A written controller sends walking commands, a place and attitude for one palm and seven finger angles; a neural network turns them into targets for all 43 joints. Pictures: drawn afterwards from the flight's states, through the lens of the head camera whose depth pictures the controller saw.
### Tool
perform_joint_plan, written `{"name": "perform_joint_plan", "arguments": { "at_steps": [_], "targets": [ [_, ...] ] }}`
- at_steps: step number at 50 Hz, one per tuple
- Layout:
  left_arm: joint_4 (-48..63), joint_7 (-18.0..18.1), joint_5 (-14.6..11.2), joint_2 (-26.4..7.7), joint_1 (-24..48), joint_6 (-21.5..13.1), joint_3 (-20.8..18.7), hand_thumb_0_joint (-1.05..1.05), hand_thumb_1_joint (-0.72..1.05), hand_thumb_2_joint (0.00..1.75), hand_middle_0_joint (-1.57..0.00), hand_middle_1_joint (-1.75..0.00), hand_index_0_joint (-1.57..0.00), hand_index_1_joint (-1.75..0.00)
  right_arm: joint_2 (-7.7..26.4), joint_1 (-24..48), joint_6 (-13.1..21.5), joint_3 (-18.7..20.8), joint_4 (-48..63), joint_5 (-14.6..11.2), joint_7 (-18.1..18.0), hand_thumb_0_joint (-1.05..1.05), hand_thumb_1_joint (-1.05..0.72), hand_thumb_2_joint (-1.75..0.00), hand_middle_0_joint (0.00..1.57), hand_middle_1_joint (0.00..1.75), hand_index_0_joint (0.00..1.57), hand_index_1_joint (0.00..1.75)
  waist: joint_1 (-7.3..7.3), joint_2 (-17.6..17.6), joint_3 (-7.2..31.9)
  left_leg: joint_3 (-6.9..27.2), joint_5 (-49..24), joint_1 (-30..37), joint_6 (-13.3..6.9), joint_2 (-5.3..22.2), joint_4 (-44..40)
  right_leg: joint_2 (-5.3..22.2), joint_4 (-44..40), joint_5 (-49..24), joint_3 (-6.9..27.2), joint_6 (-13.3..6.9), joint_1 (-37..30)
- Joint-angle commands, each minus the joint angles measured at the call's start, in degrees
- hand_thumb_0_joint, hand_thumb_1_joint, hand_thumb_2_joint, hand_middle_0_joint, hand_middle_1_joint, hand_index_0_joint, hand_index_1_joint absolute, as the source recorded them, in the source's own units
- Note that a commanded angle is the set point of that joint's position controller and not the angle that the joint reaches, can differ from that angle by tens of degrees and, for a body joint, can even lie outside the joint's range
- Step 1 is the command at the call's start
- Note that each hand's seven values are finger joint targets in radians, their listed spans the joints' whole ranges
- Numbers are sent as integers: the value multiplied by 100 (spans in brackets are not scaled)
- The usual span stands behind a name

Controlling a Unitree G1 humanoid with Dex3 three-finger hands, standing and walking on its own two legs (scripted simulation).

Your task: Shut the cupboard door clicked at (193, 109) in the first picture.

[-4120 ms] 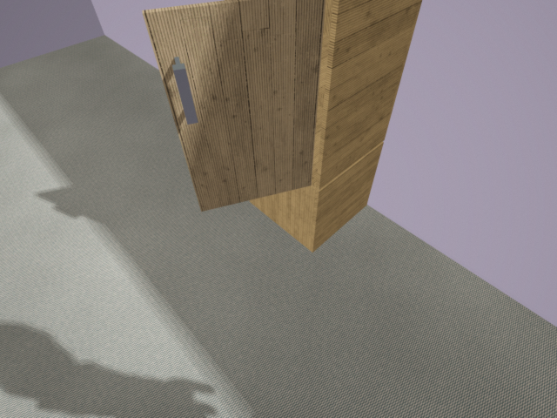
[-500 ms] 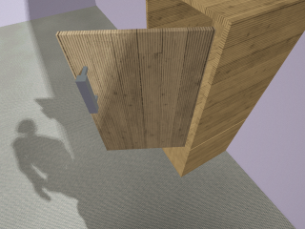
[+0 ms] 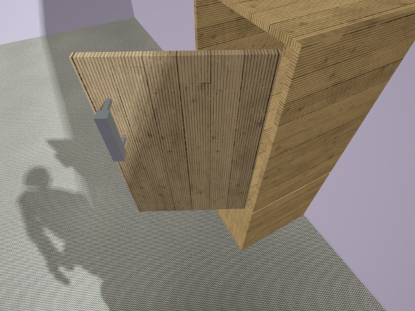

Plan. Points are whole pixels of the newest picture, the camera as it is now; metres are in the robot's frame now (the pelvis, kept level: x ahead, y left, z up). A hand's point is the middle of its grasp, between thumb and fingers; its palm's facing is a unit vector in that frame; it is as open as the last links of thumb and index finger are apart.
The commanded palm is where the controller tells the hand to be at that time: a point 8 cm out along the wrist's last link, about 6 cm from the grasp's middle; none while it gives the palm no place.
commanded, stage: come to a stop and stand still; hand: left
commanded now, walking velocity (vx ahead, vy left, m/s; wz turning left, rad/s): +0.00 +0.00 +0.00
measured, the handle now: (113, 130) +0.45 +0.23 +0.09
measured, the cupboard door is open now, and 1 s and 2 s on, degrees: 63 63 63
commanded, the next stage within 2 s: look again from close up in 0.38 s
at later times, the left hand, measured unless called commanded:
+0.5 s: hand out of the picture +0.01 +0.19 -0.18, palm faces +0.02 -0.98 -0.19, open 7.3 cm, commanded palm none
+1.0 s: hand out of the picture +0.00 +0.27 -0.18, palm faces +0.00 -0.97 -0.23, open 7.4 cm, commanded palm none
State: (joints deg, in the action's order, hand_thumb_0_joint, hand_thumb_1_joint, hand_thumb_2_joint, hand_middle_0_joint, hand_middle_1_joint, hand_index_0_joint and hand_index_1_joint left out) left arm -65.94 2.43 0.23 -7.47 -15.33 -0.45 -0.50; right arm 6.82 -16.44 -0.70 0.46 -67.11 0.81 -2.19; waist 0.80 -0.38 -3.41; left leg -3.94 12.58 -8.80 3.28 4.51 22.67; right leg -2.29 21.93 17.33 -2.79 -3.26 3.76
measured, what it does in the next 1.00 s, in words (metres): shifts its weight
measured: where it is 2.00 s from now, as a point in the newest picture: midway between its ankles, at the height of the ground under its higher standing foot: outside the picture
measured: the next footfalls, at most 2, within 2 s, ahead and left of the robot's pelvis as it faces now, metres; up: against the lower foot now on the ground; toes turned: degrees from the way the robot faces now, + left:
right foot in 1.88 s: +0.09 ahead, -0.09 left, +0.00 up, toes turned +0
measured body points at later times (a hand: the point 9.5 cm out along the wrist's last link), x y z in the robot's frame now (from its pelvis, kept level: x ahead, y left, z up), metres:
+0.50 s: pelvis +0.01 +0.02 +0.00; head +0.04 +0.02 +0.45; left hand +0.01 +0.24 -0.16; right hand +0.02 -0.21 -0.16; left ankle -0.01 +0.15 -0.74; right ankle -0.06 -0.08 -0.74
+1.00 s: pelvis -0.03 +0.08 -0.01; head -0.03 +0.09 +0.44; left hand +0.00 +0.32 -0.17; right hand +0.05 -0.15 -0.15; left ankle -0.01 +0.15 -0.74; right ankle -0.06 -0.08 -0.74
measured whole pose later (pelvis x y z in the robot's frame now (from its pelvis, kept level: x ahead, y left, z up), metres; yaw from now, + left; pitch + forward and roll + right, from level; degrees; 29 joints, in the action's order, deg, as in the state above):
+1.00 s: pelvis -0.03 +0.08 -0.01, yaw -1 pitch -2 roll -1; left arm -56.6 2.5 1.7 -12.1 -16.0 0.8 0.3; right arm 9.7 -9.9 0.2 0.9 -57.1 1.1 -0.3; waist -1.0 1.3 -1.5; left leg -7.1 15.2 -14.7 -3.7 -0.1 31.4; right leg 3.1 29.8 18.2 0.1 2.9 9.8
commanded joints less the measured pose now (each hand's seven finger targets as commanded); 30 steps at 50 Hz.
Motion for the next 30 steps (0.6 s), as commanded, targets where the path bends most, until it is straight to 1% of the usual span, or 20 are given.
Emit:
{"name": "perform_joint_plan", "arguments": {
  "at_steps": [1, 3, 4, 7, 9, 11, 12, 13, 15, 17, 19, 21, 23, 24, 25, 26, 27, 28, 29, 30],
  "targets": [
    [145, 19, -21, -588, -422, -84, -111, 0, 90, 90, -20, -30, -20, -30, 466, -335, 31, 86, 109, -2, -58, 0, -90, -90, 20, 30, 20, 30, -3, 151, -57, 171, -1008, 284, -237, 238, -51, 907, -399, -2559, 574, 146, 464],
    [144, 13, -20, -583, -438, -89, -112, 0, 90, 90, -20, -30, -20, -30, 481, -304, 43, 97, 134, -3, -61, 0, -90, -90, 20, 30, 20, 30, 0, 130, 3, 184, -1080, 325, -244, 242, -56, 909, -377, -2586, 556, 151, 438],
    [138, 18, -6, -571, -443, -86, -115, 0, 90, 90, -20, -30, -20, -30, 444, -280, 42, 94, 144, -14, -67, 0, -90, -90, 20, 30, 20, 30, -9, 174, -78, 169, -1091, 306, -255, 248, -62, 896, -401, -2629, 530, 173, 451],
    [137, 10, -12, -557, -434, -87, -99, 0, 90, 90, -20, -30, -20, -30, 517, -234, 51, 91, 149, -1, -69, 0, -90, -90, 20, 30, 20, 30, 7, 45, -92, 218, -1191, 360, -259, 259, -84, 893, -392, -2487, 545, 144, 498],
    [134, 7, 2, -565, -455, -87, -100, 0, 90, 90, -20, -30, -20, -30, 497, -203, 58, 90, 164, -9, -68, 0, -90, -90, 20, 30, 20, 30, -16, 56, -76, 208, -1209, 402, -272, 268, -111, 885, -427, -2420, 515, 155, 480],
    [132, 5, -5, -574, -453, -95, -98, 0, 90, 90, -20, -30, -20, -30, 560, -181, 69, 94, 187, 4, -69, 0, -90, -90, 20, 30, 20, 30, -11, 42, 6, 233, -1343, 446, -276, 261, -78, 896, -379, -2570, 529, 148, 431],
    [125, 2, -8, -583, -448, -92, -98, 0, 90, 90, -20, -30, -20, -30, 575, -150, 68, 88, 197, 1, -71, 0, -90, -90, 20, 30, 20, 30, -11, 27, -37, 228, -1330, 434, -275, 267, -89, 903, -393, -2539, 516, 149, 451],
    [138, -1, -9, -596, -436, -93, -101, 0, 90, 90, -20, -30, -20, -30, 584, -174, 74, 83, 204, -2, -70, 0, -90, -90, 20, 30, 20, 30, -2, 75, 27, 244, -1351, 440, -283, 271, -110, 897, -393, -2506, 510, 151, 398],
    [142, -3, -2, -609, -432, -90, -100, 0, 90, 90, -20, -30, -20, -30, 599, -144, 81, 82, 218, 0, -69, 0, -90, -90, 20, 30, 20, 30, -19, -11, 13, 243, -1406, 453, -287, 261, -107, 906, -382, -2530, 508, 148, 394],
    [152, -5, -6, -625, -423, -93, -106, 0, 90, 90, -20, -30, -20, -30, 617, -156, 89, 83, 222, 4, -70, 0, -90, -90, 20, 30, 20, 30, -18, 22, 57, 246, -1498, 453, -289, 271, -116, 902, -363, -2561, 484, 148, 343],
    [153, -6, 4, -619, -391, -84, -101, 0, 90, 90, -20, -30, -20, -30, 616, -138, 86, 80, 230, -4, -70, 0, -90, -90, 20, 30, 20, 30, -28, 114, -51, 264, -1415, 415, -303, 268, -159, 882, -405, -2412, 468, 153, 377],
    [159, -10, -3, -627, -392, -82, -97, 0, 90, 90, -20, -30, -20, -30, 647, -118, 90, 79, 232, 8, -63, 0, -90, -90, 20, 30, 20, 30, -31, 36, -6, 278, -1476, 448, -305, 259, -157, 901, -379, -2417, 480, 150, 371],
    [172, -13, -7, -648, -363, -83, -102, 0, 90, 90, -20, -30, -20, -30, 663, -140, 98, 83, 237, 6, -62, 0, -90, -90, 20, 30, 20, 30, -35, 60, 38, 295, -1527, 452, -314, 261, -164, 896, -375, -2371, 462, 152, 333],
    [635, 74, 115, -1498, -481, -199, 8, 0, 90, 90, -20, -30, -20, -30, 1012, 256, 200, 92, 875, 28, 20, 0, -90, -90, 20, 30, 20, 30, -52, -75, -158, 549, -2034, 408, -468, 5, 172, 782, 0, -3182, 517, 164, 686],
    [704, 86, 78, -1206, -518, -185, -139, 0, 90, 90, -20, -30, -20, -30, 1100, 179, 289, 266, 931, 58, 17, 0, -90, -90, 20, 30, 20, 30, -105, -249, 231, 341, -1911, 162, -463, 120, 622, 963, 268, -2784, 660, 94, 590],
    [775, 94, 60, -1158, -537, -198, -135, 0, 90, 90, -20, -30, -20, -30, 909, 159, 286, 252, 931, 49, 11, 0, -90, -90, 20, 30, 20, 30, -105, -220, 735, 353, -1787, 108, -475, 55, 830, 1039, 360, -3364, 740, 30, 360],
    [796, 104, 58, -1026, -589, -204, -149, 0, 90, 90, -20, -30, -20, -30, 766, 147, 265, 240, 984, 29, 9, 0, -90, -90, 20, 30, 20, 30, -112, 62, 934, 316, -1401, -76, -459, 0, 956, 1112, 399, -3673, 790, -1, 205],
    [828, 106, 65, -996, -624, -199, -150, 0, 90, 90, -20, -30, -20, -30, 732, 146, 235, 233, 1024, 26, 16, 0, -90, -90, 20, 30, 20, 30, -120, 351, 898, 265, -1022, -350, -433, -70, 1042, 1159, 447, -3899, 820, -40, 91],
    [855, 114, 74, -1012, -674, -200, -116, 0, 90, 90, -20, -30, -20, -30, 681, 183, 208, 184, 1111, 37, 41, 0, -90, -90, 20, 30, 20, 30, -162, 749, 814, 196, -723, -601, -420, -141, 1087, 1222, 517, -4389, 884, -43, -77],
    [897, 118, 70, -1003, -661, -179, -139, 0, 90, 90, -20, -30, -20, -30, 697, 225, 178, 213, 1146, 27, 54, 0, -90, -90, 20, 30, 20, 30, -138, 950, 670, 191, -279, -768, -421, -190, 1110, 1255, 525, -4252, 870, -76, -25]
  ]
}}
